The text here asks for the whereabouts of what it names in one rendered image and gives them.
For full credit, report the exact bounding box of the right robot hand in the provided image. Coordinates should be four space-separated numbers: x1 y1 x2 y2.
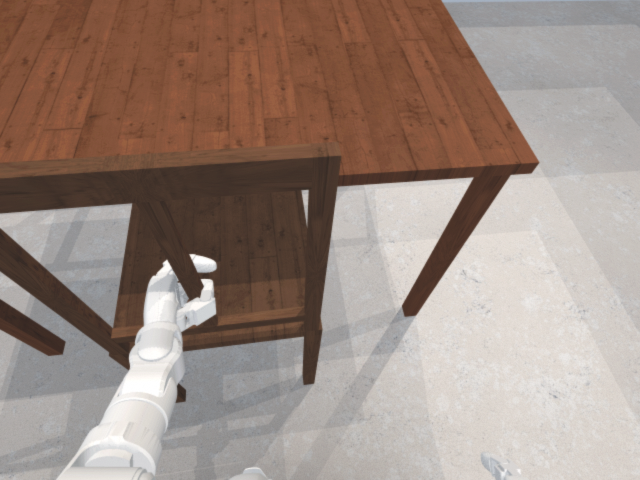
481 452 530 480

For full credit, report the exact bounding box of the left robot hand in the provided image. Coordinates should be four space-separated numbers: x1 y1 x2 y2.
144 254 217 332

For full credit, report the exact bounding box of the table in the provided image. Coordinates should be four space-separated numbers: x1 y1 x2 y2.
0 0 540 356

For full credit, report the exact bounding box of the chair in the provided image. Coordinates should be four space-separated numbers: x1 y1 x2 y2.
0 142 341 403

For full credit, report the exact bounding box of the robot left forearm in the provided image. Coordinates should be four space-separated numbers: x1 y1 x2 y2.
56 321 185 480

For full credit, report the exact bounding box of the robot left shin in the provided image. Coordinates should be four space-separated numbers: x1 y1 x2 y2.
243 467 266 477

